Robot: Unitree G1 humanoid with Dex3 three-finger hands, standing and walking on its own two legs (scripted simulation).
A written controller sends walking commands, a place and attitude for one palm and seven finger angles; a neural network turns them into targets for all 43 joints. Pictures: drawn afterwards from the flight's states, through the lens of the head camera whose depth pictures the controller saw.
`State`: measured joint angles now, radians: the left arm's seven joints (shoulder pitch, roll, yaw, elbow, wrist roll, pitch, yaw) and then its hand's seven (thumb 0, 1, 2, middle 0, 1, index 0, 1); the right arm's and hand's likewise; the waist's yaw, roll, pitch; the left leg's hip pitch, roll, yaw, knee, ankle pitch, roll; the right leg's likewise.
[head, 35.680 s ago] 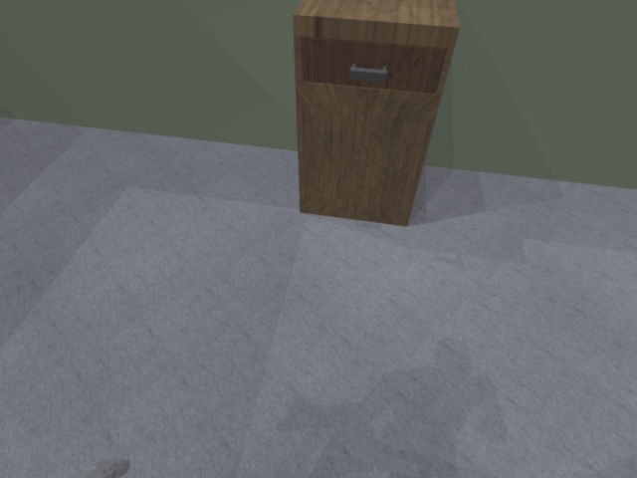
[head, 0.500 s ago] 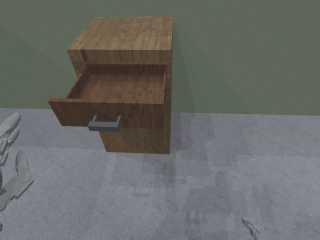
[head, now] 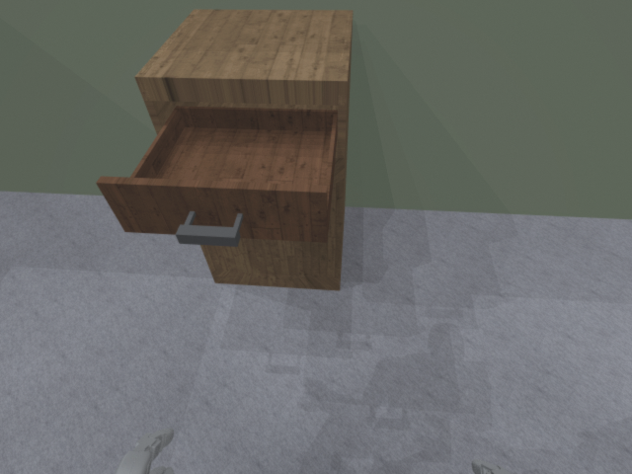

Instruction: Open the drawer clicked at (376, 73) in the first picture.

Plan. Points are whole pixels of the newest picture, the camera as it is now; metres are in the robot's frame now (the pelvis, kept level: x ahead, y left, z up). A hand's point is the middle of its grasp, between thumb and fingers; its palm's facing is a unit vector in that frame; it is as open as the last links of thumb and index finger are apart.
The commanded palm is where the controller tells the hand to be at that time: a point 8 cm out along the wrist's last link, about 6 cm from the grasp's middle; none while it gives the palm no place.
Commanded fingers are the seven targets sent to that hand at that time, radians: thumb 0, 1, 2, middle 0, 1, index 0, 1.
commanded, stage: let the arm hang, fingers relaxed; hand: left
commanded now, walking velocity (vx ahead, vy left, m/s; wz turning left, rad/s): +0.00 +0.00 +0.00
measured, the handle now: (211, 226) +0.55 +0.23 -0.06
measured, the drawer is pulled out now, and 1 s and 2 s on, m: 0.30 0.30 0.30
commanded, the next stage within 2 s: look to check the result in 0.88 s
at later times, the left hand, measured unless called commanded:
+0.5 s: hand out of the picture -0.01 +0.19 -0.16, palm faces +0.02 -0.98 -0.18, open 7.4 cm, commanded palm none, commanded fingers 0.00 0.90 0.90 -0.20 -0.30 -0.20 -0.30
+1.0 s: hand out of the picture +0.03 +0.20 -0.16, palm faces -0.01 -0.99 -0.15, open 7.4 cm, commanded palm none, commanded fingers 0.00 0.90 0.90 -0.20 -0.30 -0.20 -0.30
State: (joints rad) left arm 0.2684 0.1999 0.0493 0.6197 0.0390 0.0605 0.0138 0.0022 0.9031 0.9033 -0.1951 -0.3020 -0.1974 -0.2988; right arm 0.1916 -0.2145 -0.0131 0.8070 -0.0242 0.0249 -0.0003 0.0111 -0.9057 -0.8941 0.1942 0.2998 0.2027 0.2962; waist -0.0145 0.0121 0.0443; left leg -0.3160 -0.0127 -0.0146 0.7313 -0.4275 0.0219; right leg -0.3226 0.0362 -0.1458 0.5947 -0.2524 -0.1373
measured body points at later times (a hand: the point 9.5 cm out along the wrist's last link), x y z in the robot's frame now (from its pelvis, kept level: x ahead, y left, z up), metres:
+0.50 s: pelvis +0.02 +0.02 +0.02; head +0.04 +0.02 +0.47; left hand -0.01 +0.24 -0.14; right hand -0.05 -0.16 -0.15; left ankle +0.02 +0.14 -0.73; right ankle +0.05 -0.03 -0.73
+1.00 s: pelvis +0.04 +0.05 +0.02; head +0.05 +0.05 +0.47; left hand +0.03 +0.25 -0.15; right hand +0.00 -0.15 -0.15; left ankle +0.02 +0.14 -0.73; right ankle +0.05 -0.03 -0.73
